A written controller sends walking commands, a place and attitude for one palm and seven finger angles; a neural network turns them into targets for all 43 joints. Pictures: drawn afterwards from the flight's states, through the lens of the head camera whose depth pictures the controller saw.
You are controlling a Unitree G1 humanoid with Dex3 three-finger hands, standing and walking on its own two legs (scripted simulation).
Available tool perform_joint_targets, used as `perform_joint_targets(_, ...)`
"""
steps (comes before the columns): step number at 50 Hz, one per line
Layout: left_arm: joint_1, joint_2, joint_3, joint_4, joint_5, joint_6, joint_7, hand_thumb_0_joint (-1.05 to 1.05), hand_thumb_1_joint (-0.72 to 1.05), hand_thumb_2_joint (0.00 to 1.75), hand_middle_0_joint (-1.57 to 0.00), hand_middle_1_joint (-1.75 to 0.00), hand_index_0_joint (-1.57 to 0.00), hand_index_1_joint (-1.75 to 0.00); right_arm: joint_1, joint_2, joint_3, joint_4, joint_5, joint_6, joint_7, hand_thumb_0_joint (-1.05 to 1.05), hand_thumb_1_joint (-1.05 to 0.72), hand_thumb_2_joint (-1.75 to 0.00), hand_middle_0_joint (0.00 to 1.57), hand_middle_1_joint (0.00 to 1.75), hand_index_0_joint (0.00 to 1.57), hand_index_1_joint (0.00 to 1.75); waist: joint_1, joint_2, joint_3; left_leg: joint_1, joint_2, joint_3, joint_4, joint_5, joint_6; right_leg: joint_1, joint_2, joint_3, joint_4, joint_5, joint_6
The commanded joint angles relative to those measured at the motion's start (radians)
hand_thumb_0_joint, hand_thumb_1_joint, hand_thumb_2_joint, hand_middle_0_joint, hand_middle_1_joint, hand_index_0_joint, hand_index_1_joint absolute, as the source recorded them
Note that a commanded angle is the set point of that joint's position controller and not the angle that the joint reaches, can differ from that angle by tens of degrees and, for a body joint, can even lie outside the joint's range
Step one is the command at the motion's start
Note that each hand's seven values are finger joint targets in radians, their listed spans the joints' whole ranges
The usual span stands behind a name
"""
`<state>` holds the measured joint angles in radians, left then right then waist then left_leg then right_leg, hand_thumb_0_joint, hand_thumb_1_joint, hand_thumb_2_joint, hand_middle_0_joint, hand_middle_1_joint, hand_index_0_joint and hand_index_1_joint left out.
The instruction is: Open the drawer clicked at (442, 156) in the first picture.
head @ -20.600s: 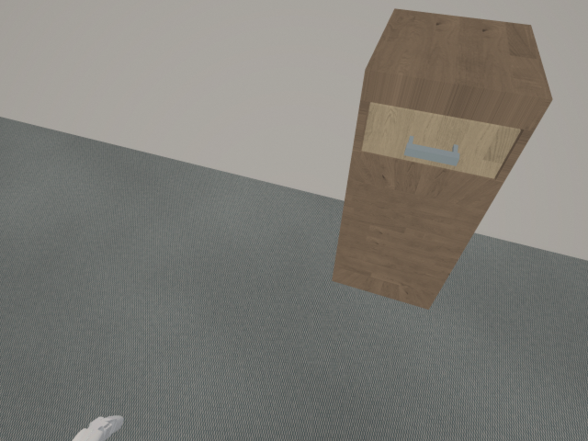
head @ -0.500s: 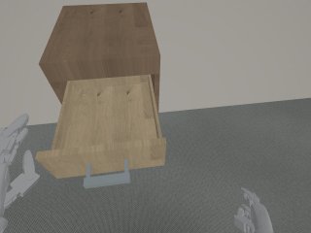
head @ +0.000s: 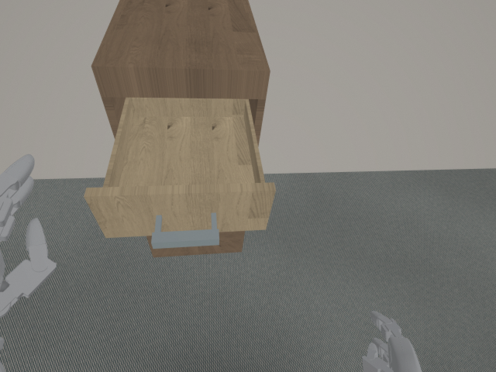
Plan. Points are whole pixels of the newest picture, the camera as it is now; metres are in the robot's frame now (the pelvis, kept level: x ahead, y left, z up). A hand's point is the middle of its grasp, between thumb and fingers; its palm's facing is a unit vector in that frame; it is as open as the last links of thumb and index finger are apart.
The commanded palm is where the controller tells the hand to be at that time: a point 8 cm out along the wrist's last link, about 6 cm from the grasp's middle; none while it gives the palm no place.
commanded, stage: step back with the hand held close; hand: left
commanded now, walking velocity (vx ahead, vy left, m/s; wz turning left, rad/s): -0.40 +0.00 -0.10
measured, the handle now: (186, 229) +0.37 +0.13 -0.03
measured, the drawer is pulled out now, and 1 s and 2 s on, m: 0.29 0.29 0.29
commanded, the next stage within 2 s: stop stepping back and stand still in 0.20 s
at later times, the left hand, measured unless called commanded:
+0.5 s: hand out of the picture +0.05 +0.17 +0.18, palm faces +0.24 -0.84 -0.48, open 7.4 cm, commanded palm +0.00 +0.22 +0.19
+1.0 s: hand out of the picture +0.01 +0.20 +0.18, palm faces +0.39 -0.82 -0.41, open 7.4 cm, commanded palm -0.05 +0.25 +0.19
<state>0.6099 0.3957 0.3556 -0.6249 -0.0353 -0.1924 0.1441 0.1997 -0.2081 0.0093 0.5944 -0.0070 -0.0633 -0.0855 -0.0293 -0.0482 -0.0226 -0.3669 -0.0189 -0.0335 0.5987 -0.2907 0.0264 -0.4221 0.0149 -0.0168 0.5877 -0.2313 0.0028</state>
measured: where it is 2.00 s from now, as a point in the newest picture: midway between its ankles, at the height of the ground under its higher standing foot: outside the picture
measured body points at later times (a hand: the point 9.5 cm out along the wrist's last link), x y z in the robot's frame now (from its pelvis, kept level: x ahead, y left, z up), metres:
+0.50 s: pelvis -0.15 -0.05 +0.02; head -0.14 -0.04 +0.47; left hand +0.03 +0.21 +0.20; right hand -0.02 -0.30 -0.07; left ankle -0.14 +0.08 -0.65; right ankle -0.19 -0.11 -0.73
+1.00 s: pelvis -0.19 -0.03 +0.00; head -0.21 -0.03 +0.45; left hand -0.02 +0.25 +0.21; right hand -0.04 -0.25 -0.08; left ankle -0.22 +0.10 -0.72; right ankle -0.19 -0.11 -0.73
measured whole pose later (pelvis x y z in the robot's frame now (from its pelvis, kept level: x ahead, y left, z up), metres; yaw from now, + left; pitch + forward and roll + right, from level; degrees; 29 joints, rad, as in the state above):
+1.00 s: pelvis -0.19 -0.03 +0.00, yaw -3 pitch +0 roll -1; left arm 0.59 0.36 0.35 -0.53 -0.03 -0.21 0.17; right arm 0.25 -0.17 0.04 0.64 0.00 -0.13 -0.05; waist 0.00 0.02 -0.07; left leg -0.23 0.04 0.02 0.59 -0.37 -0.01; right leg -0.26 0.03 -0.09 0.55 -0.30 -0.06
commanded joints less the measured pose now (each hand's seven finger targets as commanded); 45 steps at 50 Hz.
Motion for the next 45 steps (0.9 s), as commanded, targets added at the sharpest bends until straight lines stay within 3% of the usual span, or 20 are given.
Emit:
perform_joint_targets(1, 0.036, 0.162, 0.155, -0.26, -0.017, -0.086, 0.027, 0.0, 0.9, 0.9, -0.2, -0.3, -0.2, -0.3, -0.072, -0.097, -0.067, -0.149, -0.014, -0.099, 0.007, 0.0, -0.9, -0.9, 0.2, 0.3, 0.2, 0.3, 0.034, 0.282, -0.196, 0.136, 0.339, -0.235, -0.228, 0.739, 0.106, 0.012, 0.029, 0.054, 0.367, -0.302, 0.003)
perform_joint_targets(2, 0.025, 0.169, 0.155, -0.315, -0.022, -0.088, 0.02, 0.0, 0.9, 0.9, -0.2, -0.3, -0.2, -0.3, -0.07, -0.107, -0.07, -0.148, -0.026, -0.112, 0.01, 0.0, -0.9, -0.9, 0.2, 0.3, 0.2, 0.3, 0.031, 0.318, -0.2, 0.131, 0.351, -0.251, -0.215, 0.769, 0.121, -0.008, 0.017, 0.067, 0.41, -0.319, 0.009)
perform_joint_targets(6, 0.029, 0.11, 0.104, -0.288, -0.024, -0.051, 0.024, 0.0, 0.9, 0.9, -0.2, -0.3, -0.2, -0.3, -0.075, -0.112, -0.072, -0.105, -0.011, -0.136, 0.027, 0.0, -0.9, -0.9, 0.2, 0.3, 0.2, 0.3, 0.026, 0.228, -0.181, 0.241, 0.298, -0.126, -0.181, 0.817, 0.098, -0.015, 0.023, 0.024, 0.31, -0.221, 0.025)
perform_joint_targets(13, 0.011, 0.108, 0.108, -0.131, -0.039, -0.01, 0.011, 0.0, 0.9, 0.9, -0.2, -0.3, -0.2, -0.3, -0.135, -0.123, -0.055, -0.106, -0.014, -0.111, 0.033, 0.0, -0.9, -0.9, 0.2, 0.3, 0.2, 0.3, 0.024, 0.216, -0.087, 0.005, 0.296, -0.138, -0.327, 0.205, 0.098, 0.161, 0.036, 0.003, 0.102, -0.225, 0.026)
perform_joint_targets(15, 0.032, 0.151, 0.146, -0.158, -0.039, -0.02, 0.004, 0.0, 0.9, 0.9, -0.2, -0.3, -0.2, -0.3, -0.162, -0.131, -0.054, -0.131, -0.011, -0.102, 0.036, 0.0, -0.9, -0.9, 0.2, 0.3, 0.2, 0.3, 0.045, 0.213, -0.097, -0.069, 0.257, -0.096, -0.312, 0.041, 0.071, 0.262, 0.034, -0.021, -0.05, -0.12, 0.012)
perform_joint_targets(16, 0.049, 0.152, 0.147, -0.176, -0.043, -0.028, -0.001, 0.0, 0.9, 0.9, -0.2, -0.3, -0.2, -0.3, -0.156, -0.12, -0.051, -0.139, 0.0, -0.097, 0.042, 0.0, -0.9, -0.9, 0.2, 0.3, 0.2, 0.3, 0.048, 0.184, -0.108, -0.08, 0.188, -0.047, -0.261, -0.088, 0.035, 0.296, 0.013, -0.03, -0.17, -0.085, -0.003)
perform_joint_targets(17, 0.061, 0.184, 0.165, -0.2, -0.037, -0.038, -0.002, 0.0, 0.9, 0.9, -0.2, -0.3, -0.2, -0.3, -0.144, -0.104, -0.052, -0.15, 0.009, -0.089, 0.049, 0.0, -0.9, -0.9, 0.2, 0.3, 0.2, 0.3, 0.04, 0.034, -0.104, -0.058, 0.089, 0.045, -0.092, -0.18, -0.017, 0.224, -0.084, 0.066, -0.317, -0.115, -0.043)
perform_joint_targets(18, 0.059, 0.237, 0.194, -0.224, -0.03, -0.042, 0.004, 0.0, 0.9, 0.9, -0.2, -0.3, -0.2, -0.3, -0.149, -0.086, -0.047, -0.161, 0.015, -0.075, 0.051, 0.0, -0.9, -0.9, 0.2, 0.3, 0.2, 0.3, 0.044, -0.184, -0.106, -0.081, -0.018, 0.094, 0.234, -0.169, -0.065, 0.078, -0.305, 0.393, -0.458, -0.27, -0.127)
perform_joint_targets(19, 0.017, 0.253, 0.204, -0.227, -0.034, -0.047, 0.018, 0.0, 0.9, 0.9, -0.2, -0.3, -0.2, -0.3, -0.131, -0.097, -0.037, -0.149, 0.013, -0.073, 0.044, 0.0, -0.9, -0.9, 0.2, 0.3, 0.2, 0.3, 0.05, -0.194, -0.057, -0.176, -0.029, 0.017, 0.463, -0.163, -0.062, 0.008, -0.402, 0.428, -0.47, -0.196, -0.161)
perform_joint_targets(20, -0.014, 0.233, 0.185, -0.269, -0.027, -0.053, 0.017, 0.0, 0.9, 0.9, -0.2, -0.3, -0.2, -0.3, -0.123, -0.106, -0.039, -0.145, 0.026, -0.081, 0.05, 0.0, -0.9, -0.9, 0.2, 0.3, 0.2, 0.3, 0.032, -0.178, -0.112, -0.199, -0.035, -0.029, 0.546, -0.123, -0.057, 0.077, -0.346, 0.376, -0.387, 0.044, -0.077)
perform_joint_targets(22, 0.063, 0.189, 0.174, -0.201, -0.019, -0.042, 0.032, 0.0, 0.9, 0.9, -0.2, -0.3, -0.2, -0.3, -0.107, -0.069, -0.03, -0.137, 0.025, -0.077, 0.028, 0.0, -0.9, -0.9, 0.2, 0.3, 0.2, 0.3, 0.006, -0.068, -0.151, -0.247, 0.016, -0.007, 0.512, -0.009, -0.059, 0.235, -0.282, 0.235, -0.278, 0.226, -0.083)
perform_joint_targets(24, 0.041, 0.16, 0.136, -0.145, -0.014, -0.052, 0.041, 0.0, 0.9, 0.9, -0.2, -0.3, -0.2, -0.3, -0.109, -0.09, -0.032, -0.119, 0.017, -0.07, 0.017, 0.0, -0.9, -0.9, 0.2, 0.3, 0.2, 0.3, -0.004, 0.037, -0.113, -0.237, 0.029, 0.022, 0.435, 0.002, -0.054, 0.244, -0.283, 0.221, -0.295, 0.164, -0.119)
perform_joint_targets(27, -0.008, 0.142, 0.104, -0.058, -0.006, -0.071, 0.041, 0.0, 0.9, 0.9, -0.2, -0.3, -0.2, -0.3, -0.096, -0.114, -0.047, -0.107, 0.013, -0.086, 0.007, 0.0, -0.9, -0.9, 0.2, 0.3, 0.2, 0.3, 0.011, -0.008, -0.036, -0.212, 0.032, 0.05, 0.264, -0.051, -0.028, 0.276, -0.297, 0.254, -0.343, 0.059, -0.1)
perform_joint_targets(32, -0.006, 0.15, 0.114, -0.05, 0.004, -0.086, 0.047, 0.0, 0.9, 0.9, -0.2, -0.3, -0.2, -0.3, -0.077, -0.123, -0.065, -0.116, 0.013, -0.093, 0.012, 0.0, -0.9, -0.9, 0.2, 0.3, 0.2, 0.3, 0.027, -0.129, -0.062, -0.115, 0.031, 0.089, -0.004, -0.135, 0.007, 0.397, -0.316, 0.293, -0.343, 0.028, -0.108)
perform_joint_targets(34, 0.007, 0.144, 0.109, -0.085, 0.005, -0.084, 0.049, 0.0, 0.9, 0.9, -0.2, -0.3, -0.2, -0.3, -0.058, -0.118, -0.063, -0.117, 0.011, -0.094, 0.018, 0.0, -0.9, -0.9, 0.2, 0.3, 0.2, 0.3, 0.011, -0.105, -0.071, -0.006, 0.02, 0.104, -0.143, -0.075, 0.015, 0.37, -0.277, 0.239, -0.305, 0.048, -0.107)
perform_joint_targets(36, 0.024, 0.142, 0.11, -0.135, -0.002, -0.088, 0.05, 0.0, 0.9, 0.9, -0.2, -0.3, -0.2, -0.3, -0.044, -0.119, -0.061, -0.127, 0.009, -0.1, 0.016, 0.0, -0.9, -0.9, 0.2, 0.3, 0.2, 0.3, 0.001, 0.011, -0.089, 0.122, 0.036, 0.079, -0.272, 0.017, 0.025, 0.338, -0.188, 0.151, -0.2, 0.091, -0.072)
perform_joint_targets(39, 0.03, 0.152, 0.119, -0.179, -0.004, -0.091, 0.052, 0.0, 0.9, 0.9, -0.2, -0.3, -0.2, -0.3, -0.041, -0.153, -0.071, -0.14, 0.008, -0.11, 0.019, 0.0, -0.9, -0.9, 0.2, 0.3, 0.2, 0.3, 0.016, 0.195, -0.082, 0.233, 0.238, -0.175, -0.253, 0.207, 0.1, 0.123, -0.034, 0.009, -0.006, -0.014, -0.001)
perform_joint_targets(40, 0.019, 0.16, 0.126, -0.193, -0.01, -0.09, 0.049, 0.0, 0.9, 0.9, -0.2, -0.3, -0.2, -0.3, -0.034, -0.152, -0.076, -0.142, 0.017, -0.113, 0.021, 0.0, -0.9, -0.9, 0.2, 0.3, 0.2, 0.3, 0.02, 0.177, -0.096, 0.251, 0.264, -0.182, -0.247, 0.219, 0.097, 0.097, -0.015, -0.013, 0.015, -0.08, 0.004)
perform_joint_targets(42, 0.012, 0.149, 0.126, -0.167, -0.001, -0.069, 0.055, 0.0, 0.9, 0.9, -0.2, -0.3, -0.2, -0.3, -0.058, -0.128, -0.051, -0.129, 0.009, -0.114, 0.01, 0.0, -0.9, -0.9, 0.2, 0.3, 0.2, 0.3, 0.01, 0.239, 0.009, 0.063, 0.25, -0.139, -0.301, 0.029, 0.089, 0.146, -0.018, -0.034, 0.0, -0.145, -0.005)
perform_joint_targets(45, -0.073, 0.146, 0.119, -0.128, 0.002, -0.064, 0.053, 0.0, 0.9, 0.9, -0.2, -0.3, -0.2, -0.3, -0.068, -0.135, -0.045, -0.115, 0.012, -0.124, 0.008, 0.0, -0.9, -0.9, 0.2, 0.3, 0.2, 0.3, 0.006, 0.139, 0.078, -0.041, 0.181, -0.051, -0.24, -0.032, 0.045, 0.231, -0.024, 0.016, -0.116, -0.01, -0.021)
